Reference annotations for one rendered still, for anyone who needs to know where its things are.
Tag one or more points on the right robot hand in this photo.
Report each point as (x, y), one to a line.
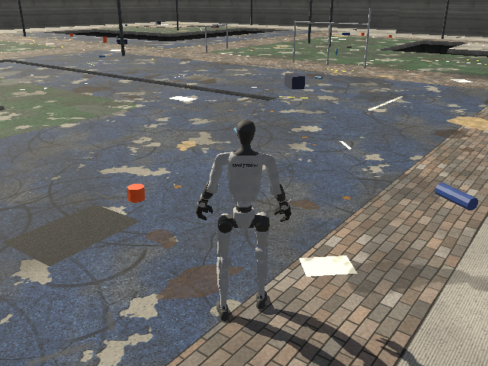
(287, 213)

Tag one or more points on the robot right forearm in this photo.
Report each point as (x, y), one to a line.
(282, 200)

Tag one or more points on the robot left forearm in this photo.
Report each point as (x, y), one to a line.
(205, 197)

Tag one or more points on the left robot hand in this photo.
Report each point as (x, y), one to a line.
(204, 209)

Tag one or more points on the robot head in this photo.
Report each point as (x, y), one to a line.
(245, 132)

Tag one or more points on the robot right upper arm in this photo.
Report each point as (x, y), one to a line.
(269, 161)

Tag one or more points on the robot left upper arm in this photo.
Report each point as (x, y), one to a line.
(216, 172)

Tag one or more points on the robot torso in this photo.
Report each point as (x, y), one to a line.
(244, 177)

